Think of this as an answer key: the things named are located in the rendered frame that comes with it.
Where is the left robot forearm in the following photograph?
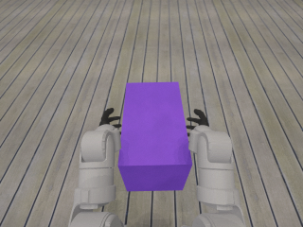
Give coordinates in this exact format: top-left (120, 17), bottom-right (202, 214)
top-left (68, 124), bottom-right (121, 227)

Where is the carton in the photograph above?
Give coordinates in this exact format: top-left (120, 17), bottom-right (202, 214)
top-left (117, 81), bottom-right (193, 192)

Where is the robot right upper arm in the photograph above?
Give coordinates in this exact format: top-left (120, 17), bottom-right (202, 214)
top-left (192, 212), bottom-right (245, 227)

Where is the robot right hand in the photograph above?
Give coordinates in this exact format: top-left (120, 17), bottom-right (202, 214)
top-left (186, 109), bottom-right (209, 142)

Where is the right robot forearm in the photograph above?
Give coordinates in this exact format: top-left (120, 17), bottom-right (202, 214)
top-left (188, 125), bottom-right (247, 227)

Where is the robot left upper arm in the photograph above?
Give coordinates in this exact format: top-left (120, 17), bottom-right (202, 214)
top-left (69, 211), bottom-right (121, 227)

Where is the robot left hand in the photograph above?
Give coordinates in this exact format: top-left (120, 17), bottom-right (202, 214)
top-left (99, 108), bottom-right (122, 134)

